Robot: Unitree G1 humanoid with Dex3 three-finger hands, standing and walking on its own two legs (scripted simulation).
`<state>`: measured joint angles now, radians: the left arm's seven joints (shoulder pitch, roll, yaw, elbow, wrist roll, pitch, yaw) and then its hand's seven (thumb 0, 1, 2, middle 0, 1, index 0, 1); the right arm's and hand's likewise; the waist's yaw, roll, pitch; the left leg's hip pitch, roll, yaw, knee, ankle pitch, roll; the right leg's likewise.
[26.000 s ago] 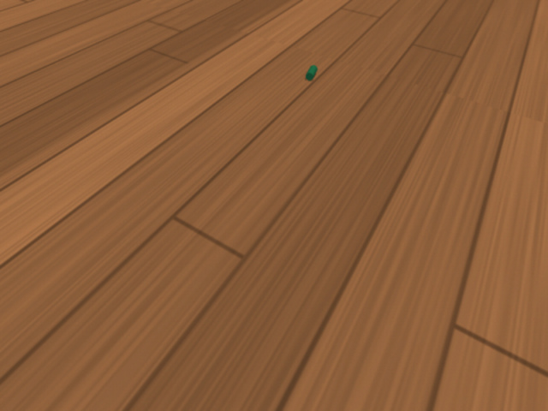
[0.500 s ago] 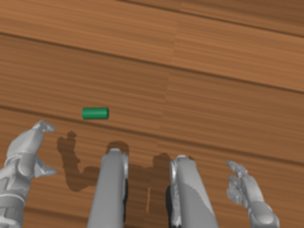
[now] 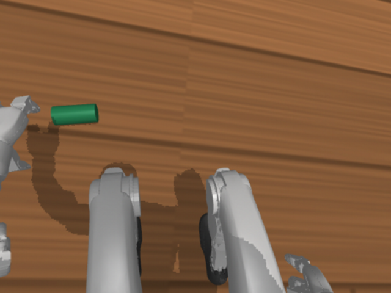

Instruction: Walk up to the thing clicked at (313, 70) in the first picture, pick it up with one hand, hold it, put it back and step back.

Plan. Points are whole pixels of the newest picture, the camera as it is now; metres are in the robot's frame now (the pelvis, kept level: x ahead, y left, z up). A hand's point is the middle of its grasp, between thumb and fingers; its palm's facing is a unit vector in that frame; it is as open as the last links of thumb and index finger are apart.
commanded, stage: rise first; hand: left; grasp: from above
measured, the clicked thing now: (76, 114) +0.52 +0.32 -0.35
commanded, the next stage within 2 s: none
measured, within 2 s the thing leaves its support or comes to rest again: neither
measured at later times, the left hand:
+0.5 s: hand (32, 129) +0.42 +0.36 -0.20, palm faces -0.44 -0.09 -0.89, open 13.1 cm
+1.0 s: hand (41, 124) +0.44 +0.36 -0.23, palm faces -0.44 -0.11 -0.89, open 14.1 cm
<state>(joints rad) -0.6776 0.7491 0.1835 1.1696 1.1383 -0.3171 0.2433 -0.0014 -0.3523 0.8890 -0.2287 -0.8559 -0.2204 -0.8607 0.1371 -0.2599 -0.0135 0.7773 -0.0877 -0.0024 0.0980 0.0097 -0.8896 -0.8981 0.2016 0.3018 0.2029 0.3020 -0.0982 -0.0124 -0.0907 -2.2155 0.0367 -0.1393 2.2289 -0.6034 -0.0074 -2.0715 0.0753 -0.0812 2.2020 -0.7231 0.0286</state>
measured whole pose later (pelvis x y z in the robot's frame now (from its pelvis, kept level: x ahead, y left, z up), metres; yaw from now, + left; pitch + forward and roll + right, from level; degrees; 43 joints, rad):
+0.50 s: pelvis +0.01 +0.00 -0.04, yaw -3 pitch +32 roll -10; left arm -0.84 0.86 0.19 1.35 1.27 -0.32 0.35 0.00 -0.34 0.85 -0.25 -0.85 -0.25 -0.85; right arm 0.07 -0.25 0.06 0.76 -0.15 0.00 0.12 0.01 -0.91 -0.90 0.20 0.30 0.20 0.30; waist -0.15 -0.06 -0.04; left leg -2.32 0.04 -0.19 2.38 -0.63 -0.01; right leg -2.17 0.10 -0.12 2.32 -0.74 0.04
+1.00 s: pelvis +0.01 +0.00 -0.05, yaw -5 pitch +31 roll -11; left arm -0.85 0.91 0.20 1.37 1.25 -0.33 0.34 0.00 -0.52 0.99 -0.10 -1.01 -0.10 -1.01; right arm 0.07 -0.26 0.10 0.74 -0.16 0.01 0.14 0.00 -0.91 -0.90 0.20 0.30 0.20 0.30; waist -0.18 -0.07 0.01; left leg -2.35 0.05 -0.22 2.43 -0.65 -0.02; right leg -2.19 0.11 -0.14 2.36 -0.75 0.04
